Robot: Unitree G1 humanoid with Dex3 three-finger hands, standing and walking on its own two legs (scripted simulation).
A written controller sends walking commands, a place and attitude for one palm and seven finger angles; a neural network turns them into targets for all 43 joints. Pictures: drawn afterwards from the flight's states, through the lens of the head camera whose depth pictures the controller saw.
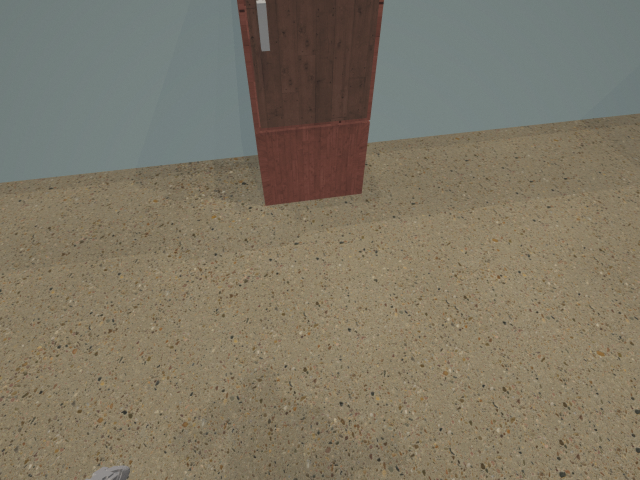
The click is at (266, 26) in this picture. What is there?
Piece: cupboard door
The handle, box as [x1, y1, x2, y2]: [256, 0, 269, 50]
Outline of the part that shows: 256,0 261,49 269,50 265,1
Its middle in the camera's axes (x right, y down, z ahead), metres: -0.18 -0.66 +1.19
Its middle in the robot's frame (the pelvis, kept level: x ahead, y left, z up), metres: +1.33 +0.25 +0.03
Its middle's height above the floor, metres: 0.80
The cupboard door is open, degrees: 0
